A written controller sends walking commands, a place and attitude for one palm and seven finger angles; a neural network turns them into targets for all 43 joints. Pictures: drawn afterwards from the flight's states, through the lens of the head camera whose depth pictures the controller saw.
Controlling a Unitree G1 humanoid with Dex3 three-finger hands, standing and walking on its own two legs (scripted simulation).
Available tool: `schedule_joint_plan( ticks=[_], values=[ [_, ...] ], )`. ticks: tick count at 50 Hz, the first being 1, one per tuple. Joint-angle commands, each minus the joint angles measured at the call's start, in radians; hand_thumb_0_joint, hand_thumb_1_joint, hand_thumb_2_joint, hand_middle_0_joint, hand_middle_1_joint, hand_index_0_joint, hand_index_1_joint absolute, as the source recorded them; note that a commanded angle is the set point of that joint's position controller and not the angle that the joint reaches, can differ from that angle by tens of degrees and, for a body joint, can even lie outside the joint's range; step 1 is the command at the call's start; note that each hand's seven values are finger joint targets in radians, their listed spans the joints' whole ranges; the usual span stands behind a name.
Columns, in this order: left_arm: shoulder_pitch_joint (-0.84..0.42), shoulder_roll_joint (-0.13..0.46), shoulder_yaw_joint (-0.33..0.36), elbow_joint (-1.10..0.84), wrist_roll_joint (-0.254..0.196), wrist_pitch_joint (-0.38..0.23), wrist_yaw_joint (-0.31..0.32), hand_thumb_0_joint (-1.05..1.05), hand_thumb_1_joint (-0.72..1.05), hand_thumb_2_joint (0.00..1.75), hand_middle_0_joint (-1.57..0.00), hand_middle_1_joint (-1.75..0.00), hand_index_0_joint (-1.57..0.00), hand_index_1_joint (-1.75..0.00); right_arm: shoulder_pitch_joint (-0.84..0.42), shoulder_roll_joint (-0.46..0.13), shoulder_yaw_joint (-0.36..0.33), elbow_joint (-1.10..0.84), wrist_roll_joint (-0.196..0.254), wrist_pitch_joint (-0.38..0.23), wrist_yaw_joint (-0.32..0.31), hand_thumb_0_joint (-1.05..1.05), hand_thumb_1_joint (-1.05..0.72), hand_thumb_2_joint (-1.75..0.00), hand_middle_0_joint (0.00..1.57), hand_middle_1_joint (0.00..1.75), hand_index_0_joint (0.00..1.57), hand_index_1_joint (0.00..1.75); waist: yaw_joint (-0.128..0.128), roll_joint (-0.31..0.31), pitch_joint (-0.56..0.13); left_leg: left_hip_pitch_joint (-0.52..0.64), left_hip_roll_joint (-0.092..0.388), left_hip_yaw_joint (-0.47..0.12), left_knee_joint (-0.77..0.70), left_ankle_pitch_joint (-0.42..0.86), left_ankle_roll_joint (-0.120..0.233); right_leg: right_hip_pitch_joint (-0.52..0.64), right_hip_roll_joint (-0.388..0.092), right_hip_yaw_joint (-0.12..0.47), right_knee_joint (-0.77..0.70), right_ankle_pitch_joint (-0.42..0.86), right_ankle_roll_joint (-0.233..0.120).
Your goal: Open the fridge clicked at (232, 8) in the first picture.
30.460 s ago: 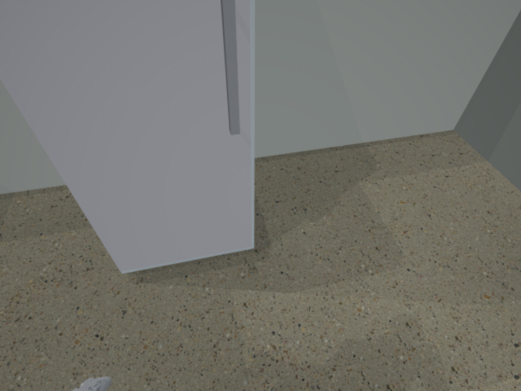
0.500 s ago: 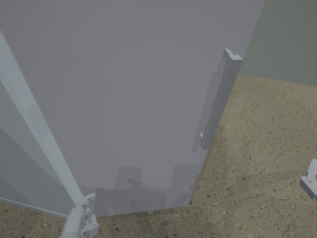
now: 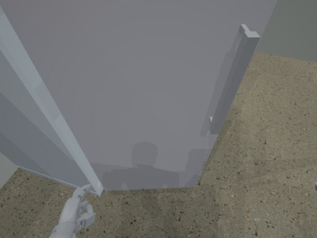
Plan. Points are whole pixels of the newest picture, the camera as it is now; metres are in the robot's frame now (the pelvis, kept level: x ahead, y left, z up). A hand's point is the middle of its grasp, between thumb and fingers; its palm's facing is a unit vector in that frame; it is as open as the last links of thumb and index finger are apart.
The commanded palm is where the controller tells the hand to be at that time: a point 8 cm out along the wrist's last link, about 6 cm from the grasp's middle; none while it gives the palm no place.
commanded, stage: step back with the hand held close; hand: right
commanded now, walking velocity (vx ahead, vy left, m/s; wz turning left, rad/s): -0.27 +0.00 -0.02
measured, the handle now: (225, 89) +0.47 -0.16 +0.13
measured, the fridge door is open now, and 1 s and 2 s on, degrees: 70 70 70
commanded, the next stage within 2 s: stop stepping back and stand still in 0.94 s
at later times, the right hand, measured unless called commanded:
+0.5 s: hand out of the picture +0.13 -0.28 +0.16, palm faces +0.47 +0.80 -0.37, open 7.5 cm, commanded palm +0.06 -0.32 +0.18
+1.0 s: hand out of the picture +0.09 -0.25 +0.18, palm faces +0.33 +0.85 -0.40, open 7.5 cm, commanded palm +0.01 -0.30 +0.18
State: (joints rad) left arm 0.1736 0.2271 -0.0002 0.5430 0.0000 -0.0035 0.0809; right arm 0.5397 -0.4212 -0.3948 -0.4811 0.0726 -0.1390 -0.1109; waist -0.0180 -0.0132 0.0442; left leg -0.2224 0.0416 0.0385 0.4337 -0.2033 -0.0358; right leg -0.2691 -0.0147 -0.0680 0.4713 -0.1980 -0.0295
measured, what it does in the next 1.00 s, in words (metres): walks backwards: left foot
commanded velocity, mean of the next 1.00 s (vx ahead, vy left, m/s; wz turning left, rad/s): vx -0.35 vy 0.00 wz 0.00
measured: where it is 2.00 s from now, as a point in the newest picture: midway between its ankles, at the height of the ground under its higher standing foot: outside the picture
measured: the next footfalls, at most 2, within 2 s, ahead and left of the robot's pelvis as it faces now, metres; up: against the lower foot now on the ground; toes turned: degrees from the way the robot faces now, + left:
left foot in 0.78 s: -0.18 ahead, +0.09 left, +0.00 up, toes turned -4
right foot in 1.42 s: -0.20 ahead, -0.14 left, +0.00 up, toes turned -6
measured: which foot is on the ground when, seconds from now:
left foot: down 0.00-0.46, up 0.48-0.76, down 0.78-1.00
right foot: down 0.00-1.00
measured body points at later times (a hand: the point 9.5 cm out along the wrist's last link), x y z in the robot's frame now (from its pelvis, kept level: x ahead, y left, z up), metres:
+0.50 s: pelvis -0.07 -0.02 -0.02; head -0.06 -0.05 +0.43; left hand +0.09 +0.23 -0.09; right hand +0.10 -0.32 +0.18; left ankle +0.00 +0.14 -0.73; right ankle +0.03 -0.10 -0.74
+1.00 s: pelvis -0.15 -0.01 -0.01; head -0.14 -0.04 +0.44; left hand +0.02 +0.23 -0.07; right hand +0.06 -0.30 +0.20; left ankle -0.21 +0.11 -0.71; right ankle -0.01 -0.10 -0.74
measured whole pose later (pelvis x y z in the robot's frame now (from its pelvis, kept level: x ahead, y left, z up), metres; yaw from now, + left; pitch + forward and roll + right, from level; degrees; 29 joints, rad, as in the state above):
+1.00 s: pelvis -0.15 -0.01 -0.01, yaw +3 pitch +0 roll +2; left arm 0.15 0.17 -0.02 0.63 0.03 -0.12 0.06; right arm 0.42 -0.48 -0.43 -0.48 0.09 -0.21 -0.11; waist 0.02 0.03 0.02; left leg -0.27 -0.07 -0.04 0.78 -0.52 -0.01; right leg -0.39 -0.02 -0.04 0.38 0.02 -0.04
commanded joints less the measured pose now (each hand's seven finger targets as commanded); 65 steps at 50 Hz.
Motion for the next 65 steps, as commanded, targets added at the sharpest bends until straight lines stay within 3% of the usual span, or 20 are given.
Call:
schedule_joint_plan(
  ticks=[1,10,19,21,24,25,28,34,37,39,42,44,45,48,54,55,56,57,60,65],
  values=[
    [-0.079,0.123,0.042,-0.163,-0.003,-0.055,0.018,0.0,0.9,0.9,-0.2,-0.3,-0.2,-0.3,-0.035,-0.173,-0.152,-0.209,0.002,-0.077,-0.034,0.0,-0.9,-0.9,0.2,0.3,0.2,0.3,-0.008,-0.067,-0.191,0.076,-0.007,-0.028,0.021,0.194,0.014,0.004,-0.082,0.109,-0.092,0.204,-0.015],
    [-0.062,0.139,0.046,-0.153,-0.003,-0.11,0.017,0.0,0.9,0.9,-0.2,-0.3,-0.2,-0.3,-0.09,-0.141,-0.147,-0.188,-0.036,-0.124,-0.04,0.0,-0.9,-0.9,0.2,0.3,0.2,0.3,-0.002,-0.1,-0.092,0.158,-0.024,-0.069,0.091,-0.061,0.022,-0.355,-0.116,0.177,-0.175,-0.404,-0.06],
    [-0.013,0.101,0.035,-0.076,0.012,-0.137,0.006,0.0,0.9,0.9,-0.2,-0.3,-0.2,-0.3,-0.138,-0.168,-0.124,-0.223,-0.032,-0.147,-0.075,0.0,-0.9,-0.9,0.2,0.3,0.2,0.3,0.024,0.12,-0.107,-0.319,0.187,-0.194,-0.19,-0.294,0.131,0.041,0.012,0.065,0.257,-0.162,0.018],
    [-0.021,0.114,0.034,-0.08,0.008,-0.14,0.013,0.0,0.9,0.9,-0.2,-0.3,-0.2,-0.3,-0.165,-0.176,-0.13,-0.24,-0.029,-0.15,-0.078,0.0,-0.9,-0.9,0.2,0.3,0.2,0.3,0.03,0.033,-0.094,-0.304,0.105,-0.104,-0.092,-0.273,0.086,0.024,-0.015,0.125,0.097,-0.181,0.007],
    [-0.06,0.146,0.045,-0.108,0.017,-0.167,0.026,0.0,0.9,0.9,-0.2,-0.3,-0.2,-0.3,-0.165,-0.172,-0.17,-0.279,-0.05,-0.167,-0.071,0.0,-0.9,-0.9,0.2,0.3,0.2,0.3,0.01,-0.397,-0.105,0.07,-0.139,-0.026,0.551,-0.195,0.008,-0.419,-0.296,0.54,-0.43,-0.642,-0.115],
    [-0.057,0.127,0.052,-0.092,0.024,-0.172,0.021,0.0,0.9,0.9,-0.2,-0.3,-0.2,-0.3,-0.183,-0.193,-0.19,-0.275,-0.057,-0.171,-0.069,0.0,-0.9,-0.9,0.2,0.3,0.2,0.3,0.018,-0.34,-0.103,0.088,-0.135,-0.067,0.702,-0.216,0.013,-0.461,-0.324,0.544,-0.45,-0.626,-0.14],
    [-0.049,0.105,0.066,-0.08,0.019,-0.187,-0.006,0.0,0.9,0.9,-0.2,-0.3,-0.2,-0.3,-0.072,-0.18,-0.196,-0.236,-0.035,-0.179,-0.062,0.0,-0.9,-0.9,0.2,0.3,0.2,0.3,-0.005,-0.133,-0.143,-0.052,-0.119,-0.064,0.582,-0.276,0.031,-0.214,-0.256,0.412,-0.31,-0.352,-0.133],
    [-0.022,0.096,0.051,-0.025,0.024,-0.191,-0.024,0.0,0.9,0.9,-0.2,-0.3,-0.2,-0.3,-0.039,-0.14,-0.107,-0.271,0.003,-0.165,-0.05,0.0,-0.9,-0.9,0.2,0.3,0.2,0.3,0.009,-0.26,-0.228,0.026,-0.117,0.014,-0.01,-0.292,0.07,0.042,-0.189,0.275,-0.328,-0.18,0.021],
    [0.013,0.079,0.049,0.01,0.033,-0.152,-0.02,0.0,0.9,0.9,-0.2,-0.3,-0.2,-0.3,-0.088,-0.218,-0.143,-0.26,-0.007,-0.174,-0.05,0.0,-0.9,-0.9,0.2,0.3,0.2,0.3,0.019,-0.035,-0.259,-0.089,0.088,-0.17,-0.259,-0.021,0.131,0.213,-0.105,0.125,0.022,0.142,0.065],
    [-0.066,0.058,0.025,-0.017,0.03,-0.148,0.001,0.0,0.9,0.9,-0.2,-0.3,-0.2,-0.3,-0.156,-0.276,-0.178,-0.257,-0.003,-0.187,-0.055,0.0,-0.9,-0.9,0.2,0.3,0.2,0.3,0.005,0.127,-0.198,-0.165,0.233,-0.195,-0.2,0.414,0.136,0.135,-0.044,0.066,0.239,-0.039,0.053],
    [-0.088,0.088,0.044,-0.04,0.004,-0.164,0.016,0.0,0.9,0.9,-0.2,-0.3,-0.2,-0.3,-0.179,-0.247,-0.157,-0.208,0.0,-0.159,-0.032,0.0,-0.9,-0.9,0.2,0.3,0.2,0.3,0.018,0.251,-0.207,-0.115,0.104,-0.05,-0.033,0.542,0.051,0.151,-0.012,0.041,0.136,0.156,0.036],
    [-0.089,0.11,0.037,-0.056,0.001,-0.139,0.027,0.0,0.9,0.9,-0.2,-0.3,-0.2,-0.3,-0.158,-0.235,-0.152,-0.234,0.004,-0.128,-0.023,0.0,-0.9,-0.9,0.2,0.3,0.2,0.3,0.021,-0.051,-0.249,-0.151,-0.076,0.01,0.186,0.403,-0.018,0.321,-0.078,0.149,-0.046,0.721,-0.014],
    [-0.083,0.115,0.038,-0.057,0.006,-0.143,0.014,0.0,0.9,0.9,-0.2,-0.3,-0.2,-0.3,-0.139,-0.227,-0.156,-0.23,0.013,-0.128,-0.017,0.0,-0.9,-0.9,0.2,0.3,0.2,0.3,0.012,-0.205,-0.283,-0.142,-0.129,-0.029,0.334,-0.023,-0.009,0.331,-0.169,0.248,-0.128,0.841,-0.062],
    [-0.083,0.106,0.039,-0.054,0.035,-0.17,-0.008,0.0,0.9,0.9,-0.2,-0.3,-0.2,-0.3,-0.03,-0.205,-0.174,-0.198,0.018,-0.124,-0.017,0.0,-0.9,-0.9,0.2,0.3,0.2,0.3,-0.02,-0.227,-0.244,-0.033,-0.119,-0.102,0.463,-0.379,0.035,0.027,-0.289,0.377,-0.335,0.082,-0.096],
    [-0.092,0.108,0.056,-0.123,0.013,-0.146,-0.015,0.0,0.9,0.9,-0.2,-0.3,-0.2,-0.3,0.119,-0.204,-0.199,-0.272,0.02,-0.11,-0.035,0.0,-0.9,-0.9,0.2,0.3,0.2,0.3,-0.023,-0.219,-0.173,0.242,-0.131,0.057,0.061,-0.211,0.069,-0.326,-0.09,0.101,-0.279,-0.393,0.009],
    [-0.078,0.103,0.06,-0.118,0.006,-0.144,-0.011,0.0,0.9,0.9,-0.2,-0.3,-0.2,-0.3,0.108,-0.227,-0.203,-0.299,0.008,-0.111,-0.041,0.0,-0.9,-0.9,0.2,0.3,0.2,0.3,-0.015,-0.081,-0.167,0.069,-0.02,-0.047,-0.111,-0.279,0.093,-0.209,0.003,0.016,-0.03,-0.358,0.048],
    [-0.07,0.093,0.066,-0.105,0.009,-0.135,-0.008,0.0,0.9,0.9,-0.2,-0.3,-0.2,-0.3,0.102,-0.267,-0.216,-0.317,-0.004,-0.11,-0.048,0.0,-0.9,-0.9,0.2,0.3,0.2,0.3,-0.011,0.195,-0.137,-0.28,0.234,-0.386,-0.361,-0.541,0.16,-0.079,0.099,0.012,0.425,-0.271,0.079],
    [-0.048,0.113,0.068,-0.079,0.033,-0.133,-0.012,0.0,0.9,0.9,-0.2,-0.3,-0.2,-0.3,0.054,-0.288,-0.249,-0.345,-0.006,-0.113,-0.06,0.0,-0.9,-0.9,0.2,0.3,0.2,0.3,-0.017,0.211,-0.089,-0.406,0.386,-0.59,-0.438,-0.597,0.249,-0.187,0.114,0.106,0.716,-0.247,0.08],
    [0.014,0.08,0.047,-0.037,0.017,-0.138,-0.002,0.0,0.9,0.9,-0.2,-0.3,-0.2,-0.3,-0.109,-0.193,-0.158,-0.222,-0.022,-0.089,-0.053,0.0,-0.9,-0.9,0.2,0.3,0.2,0.3,0.06,0.144,-0.083,-0.309,0.248,-0.311,-0.313,-0.54,0.159,-0.22,-0.004,0.109,0.744,-0.108,0.061],
    [-0.003,0.107,0.049,-0.009,0.016,-0.192,0.039,0.0,0.9,0.9,-0.2,-0.3,-0.2,-0.3,-0.23,-0.129,-0.07,-0.042,-0.062,-0.098,-0.082,0.0,-0.9,-0.9,0.2,0.3,0.2,0.3,0.014,0.046,-0.079,-0.061,0.217,-0.247,-0.196,-0.234,0.134,-0.112,0.001,0.024,0.221,-0.207,0.001]
  ],
)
